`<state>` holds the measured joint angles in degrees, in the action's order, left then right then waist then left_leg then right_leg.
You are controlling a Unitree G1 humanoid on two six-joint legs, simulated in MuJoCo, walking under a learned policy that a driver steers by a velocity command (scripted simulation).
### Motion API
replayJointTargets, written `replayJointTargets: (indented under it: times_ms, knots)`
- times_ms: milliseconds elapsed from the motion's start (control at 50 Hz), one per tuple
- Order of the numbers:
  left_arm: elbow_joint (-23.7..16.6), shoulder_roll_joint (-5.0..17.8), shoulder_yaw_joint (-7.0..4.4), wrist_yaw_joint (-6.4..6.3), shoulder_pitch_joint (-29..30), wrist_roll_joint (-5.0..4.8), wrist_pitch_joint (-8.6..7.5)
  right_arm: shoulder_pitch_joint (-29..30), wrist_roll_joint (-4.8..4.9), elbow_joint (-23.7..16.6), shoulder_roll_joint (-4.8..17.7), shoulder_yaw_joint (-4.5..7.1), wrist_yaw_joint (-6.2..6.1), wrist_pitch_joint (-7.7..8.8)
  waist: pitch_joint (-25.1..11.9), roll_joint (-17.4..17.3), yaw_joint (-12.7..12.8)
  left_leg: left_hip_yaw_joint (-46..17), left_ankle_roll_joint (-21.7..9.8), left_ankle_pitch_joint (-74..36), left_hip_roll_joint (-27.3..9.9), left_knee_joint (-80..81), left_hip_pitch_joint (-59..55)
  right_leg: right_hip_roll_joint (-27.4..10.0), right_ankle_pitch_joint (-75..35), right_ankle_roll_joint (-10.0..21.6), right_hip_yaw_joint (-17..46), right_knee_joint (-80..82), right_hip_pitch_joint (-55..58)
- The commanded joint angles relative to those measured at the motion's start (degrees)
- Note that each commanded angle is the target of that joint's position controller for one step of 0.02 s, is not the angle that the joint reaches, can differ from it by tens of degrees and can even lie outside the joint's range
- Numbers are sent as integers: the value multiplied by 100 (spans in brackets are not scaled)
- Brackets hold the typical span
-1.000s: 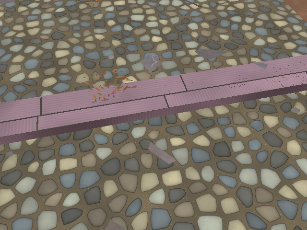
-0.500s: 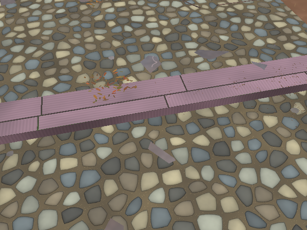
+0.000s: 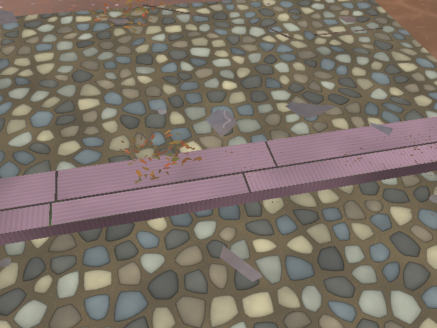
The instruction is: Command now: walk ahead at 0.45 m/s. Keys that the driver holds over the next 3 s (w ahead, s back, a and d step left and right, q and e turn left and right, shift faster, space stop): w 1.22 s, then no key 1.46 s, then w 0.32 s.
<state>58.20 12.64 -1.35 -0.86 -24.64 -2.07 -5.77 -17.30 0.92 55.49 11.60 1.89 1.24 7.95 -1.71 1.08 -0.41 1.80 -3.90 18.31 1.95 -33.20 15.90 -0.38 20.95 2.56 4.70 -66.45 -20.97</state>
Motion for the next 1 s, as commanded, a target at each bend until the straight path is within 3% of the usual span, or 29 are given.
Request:
replayJointTargets:
  times_ms: [20,40,80,140,200,300,360,380,400,420,440,460,480,500,520,540,560,580,620,660,720,780,860,920,940,960,980,1000]
  knots:
    - [-546,463,-145,12,430,76,-212,-554,-71,-23,467,5,82,-74,701,-154,-32,-2028,-503,-1747,-1465,2229,-1404,-568,-1134,279,27,-443,-2326]
    - [-503,446,-178,56,273,73,-163,-673,-106,55,413,-21,70,-120,552,-580,49,-1566,-393,-2563,-1346,2185,-1409,-616,-1305,257,-71,-234,-2060]
    - [-510,372,-215,109,369,57,-63,-1056,-96,221,287,-77,15,-177,517,-592,52,-1067,-330,-3504,-1152,2161,-1538,-583,-1390,163,-322,-140,-2113]
    - [-917,241,-173,122,1384,109,-2,-1193,-126,250,564,-50,-100,-201,695,-395,-57,-928,-399,-3784,-1189,2380,-1438,-591,-1814,22,-487,608,-2531]
    - [-1296,166,-100,165,2411,105,-45,-1236,-112,189,621,-52,-213,-225,860,-380,-242,-754,-292,-3640,-1072,2584,-1279,-412,-2438,-43,-657,2123,-2311]
    - [-1623,258,-44,306,3297,23,-93,-1615,-33,302,735,14,-283,-221,980,-494,-338,-665,-313,-3665,-1284,2652,-1922,-156,-2675,108,-753,3453,-1985]
    - [-1721,465,-112,362,3207,35,-160,-1452,-94,248,888,86,-295,-263,615,-663,-34,-577,-277,-5556,-1411,1990,-2462,141,-2258,382,-884,3707,-1330]
    - [-1644,616,-183,335,2853,39,-154,-1383,-141,217,944,112,-291,-298,282,-843,172,-582,-262,-6507,-1420,1519,-2673,304,-1997,475,-952,3659,-879]
    - [-1443,839,-291,296,2096,31,-146,-1246,-194,174,981,125,-266,-359,-190,-1000,543,-536,-253,-7173,-1349,626,-2716,442,-1847,614,-988,3726,-51]
    - [-1134,1062,-396,239,979,46,-115,-926,-211,54,1006,109,-215,-376,-770,-994,1095,-476,-165,-6840,-1189,-651,-1925,165,-2151,849,-692,3844,1562]
    - [-893,1472,-475,160,-142,158,-44,-885,-299,-101,761,5,-161,-320,-1667,-117,1295,-320,-96,-4136,-631,-2566,-464,-1079,-1964,1216,813,3678,3439]
    - [-791,1378,-433,230,-173,298,-64,-1884,-138,46,-144,-205,-34,-206,-2331,1437,601,-844,122,1328,369,-4428,1808,-2340,-1070,2233,3693,4328,5070]
    - [-778,880,-333,222,185,217,-65,-1365,11,2,562,-75,-3,-48,-1585,726,749,-1254,-100,1210,2,-4885,2280,-2004,-490,1854,3642,4875,4286]
    - [-894,686,-265,221,858,160,-85,-691,161,-246,854,19,-7,6,-565,418,531,-993,-131,575,-296,-4689,2449,-1823,-747,1587,2609,5157,3146]
    - [-978,570,-210,276,1324,165,-121,-348,144,-331,875,45,-68,9,-141,-246,296,-826,-91,98,-565,-4426,2172,-1629,-1380,1435,1968,5416,2160]
    - [-988,447,-164,327,1498,217,-149,-302,87,-335,846,102,-117,-42,33,-382,93,-754,-39,-137,-723,-4183,1909,-1401,-1777,1334,1490,5572,1530]
    - [-926,410,-139,349,1531,255,-162,-521,60,-331,681,100,-134,-126,31,-175,-124,-774,-1,-266,-882,-3993,1587,-1236,-1823,1278,1149,5749,1155]
    - [-848,412,-137,368,1475,225,-167,-638,44,-318,535,91,-156,-195,88,-6,-198,-725,52,-296,-951,-3770,1467,-1137,-1842,1277,939,5881,909]
    - [-698,571,-158,333,1276,211,-191,-444,0,-429,518,111,-204,-282,297,130,-223,-603,190,-453,-1074,-3354,1598,-1041,-2010,1296,564,6058,548]
    - [-612,785,-203,243,1061,230,-181,118,-65,-658,595,135,-244,-296,437,146,-107,-537,335,-997,-1165,-2761,2026,-1017,-2153,1290,405,6140,562]
    - [-530,900,-221,142,701,185,-114,845,-74,-880,554,124,-230,-256,444,116,136,-433,373,-1941,-1100,-1525,2244,-907,-2322,1096,172,6094,901]
    - [-429,1006,-233,119,378,125,-73,1466,-35,-1029,481,82,-174,-222,453,154,372,-249,381,-2430,-859,-489,1992,-854,-2246,932,-21,5997,1222]
    - [-268,1047,-254,109,71,90,14,2070,40,-1279,553,58,-34,-175,576,236,537,-241,285,-2037,-722,156,2064,-1205,-2105,900,124,5658,1973]
    - [-272,1176,-311,73,227,81,98,1792,37,-1308,775,126,45,-98,408,369,229,-173,38,-1416,-557,487,1496,-1422,-2797,748,218,5140,2337]
    - [-314,1178,-304,68,382,89,125,1269,22,-1166,930,213,35,-83,109,355,-93,-21,-88,-1379,-379,642,742,-1258,-3675,637,54,4541,2291]
    - [-376,1018,-241,68,437,146,139,277,6,-867,1242,366,-7,-72,-533,209,-504,-86,-290,-1533,-418,610,-630,-918,-4038,476,-205,3367,1866]
    - [-572,761,-121,54,382,288,115,-812,-71,-680,1750,486,-62,-96,-1466,-669,-793,-1520,-688,-1778,-1636,549,-2349,-468,-2349,252,-562,1395,647]
    - [-516,62,60,122,-354,149,-23,-968,-128,-561,1973,524,16,-124,-1987,-2234,-375,-4067,-1530,-765,-2576,1331,-3931,457,1087,6,-336,-184,-1547]
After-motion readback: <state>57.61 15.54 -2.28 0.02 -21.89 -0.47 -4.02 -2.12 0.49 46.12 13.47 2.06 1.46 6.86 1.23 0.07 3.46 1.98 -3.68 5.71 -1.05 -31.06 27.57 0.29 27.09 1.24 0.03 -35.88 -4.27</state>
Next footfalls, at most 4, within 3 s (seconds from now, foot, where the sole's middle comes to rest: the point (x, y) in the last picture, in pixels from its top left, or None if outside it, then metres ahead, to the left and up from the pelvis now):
0.42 right None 0.42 -0.08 -0.77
0.96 left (167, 279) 0.69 0.16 -0.77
1.34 right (236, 232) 0.88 -0.07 -0.77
1.76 left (163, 245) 0.82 0.19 -0.77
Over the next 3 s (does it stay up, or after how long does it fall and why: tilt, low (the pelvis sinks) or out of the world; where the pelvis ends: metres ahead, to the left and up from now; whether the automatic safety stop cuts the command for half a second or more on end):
stays up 0.88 0.04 0.00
